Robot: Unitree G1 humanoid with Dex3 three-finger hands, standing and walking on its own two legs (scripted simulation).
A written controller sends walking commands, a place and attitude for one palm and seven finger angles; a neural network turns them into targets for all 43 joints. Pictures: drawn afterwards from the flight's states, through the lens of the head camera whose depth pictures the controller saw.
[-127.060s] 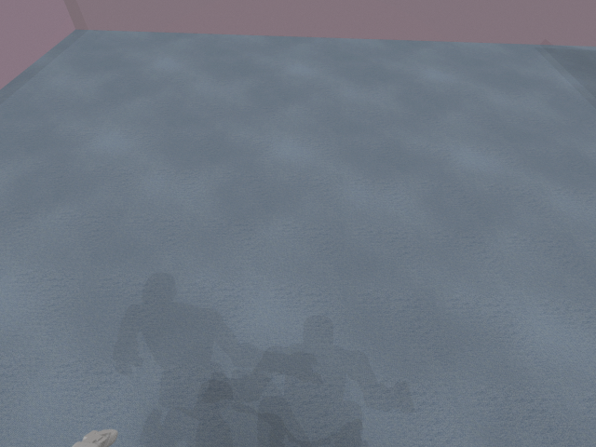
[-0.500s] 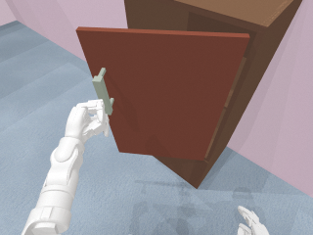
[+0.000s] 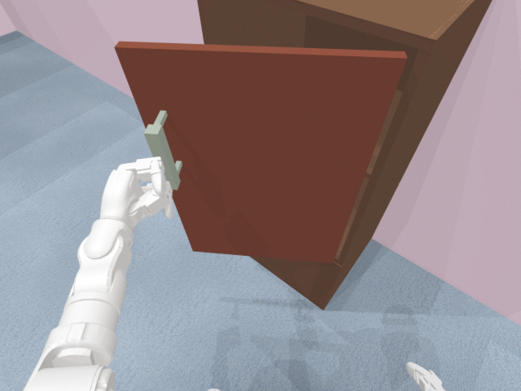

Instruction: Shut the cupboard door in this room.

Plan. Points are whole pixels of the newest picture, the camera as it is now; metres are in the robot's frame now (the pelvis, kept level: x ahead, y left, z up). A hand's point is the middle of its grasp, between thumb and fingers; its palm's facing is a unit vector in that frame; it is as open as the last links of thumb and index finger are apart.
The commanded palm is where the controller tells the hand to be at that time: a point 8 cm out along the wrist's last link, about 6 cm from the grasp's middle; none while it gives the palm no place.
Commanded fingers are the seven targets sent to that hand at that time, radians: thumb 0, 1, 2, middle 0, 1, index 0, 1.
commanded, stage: push the door shut along its arc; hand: left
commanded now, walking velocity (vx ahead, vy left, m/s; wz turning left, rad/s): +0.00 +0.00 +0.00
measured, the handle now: (167, 151) +0.48 +0.18 +0.09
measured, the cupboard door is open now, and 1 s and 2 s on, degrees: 33 20 9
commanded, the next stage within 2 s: pull the fist back off the door in 1.98 s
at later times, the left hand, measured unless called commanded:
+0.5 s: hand (176, 173) +0.43 +0.15 +0.10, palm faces -0.17 -0.99 -0.02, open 3.2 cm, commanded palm +0.42 +0.19 +0.10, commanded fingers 0.00 0.90 0.90 -1.30 -1.50 -1.30 -1.50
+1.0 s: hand (204, 149) +0.48 +0.11 +0.10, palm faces -0.29 -0.96 -0.01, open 3.1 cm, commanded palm +0.49 +0.16 +0.10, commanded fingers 0.00 0.90 0.90 -1.30 -1.50 -1.30 -1.50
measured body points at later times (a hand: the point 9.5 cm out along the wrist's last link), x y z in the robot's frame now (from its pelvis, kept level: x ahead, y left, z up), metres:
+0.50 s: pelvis -0.01 +0.01 -0.01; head +0.05 +0.01 +0.44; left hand +0.43 +0.20 +0.10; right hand +0.08 -0.25 -0.12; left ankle +0.01 +0.13 -0.71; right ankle +0.01 -0.12 -0.71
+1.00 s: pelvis -0.02 +0.01 -0.02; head +0.08 +0.01 +0.41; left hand +0.49 +0.16 +0.10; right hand +0.01 -0.26 -0.14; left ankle +0.01 +0.13 -0.71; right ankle +0.01 -0.12 -0.71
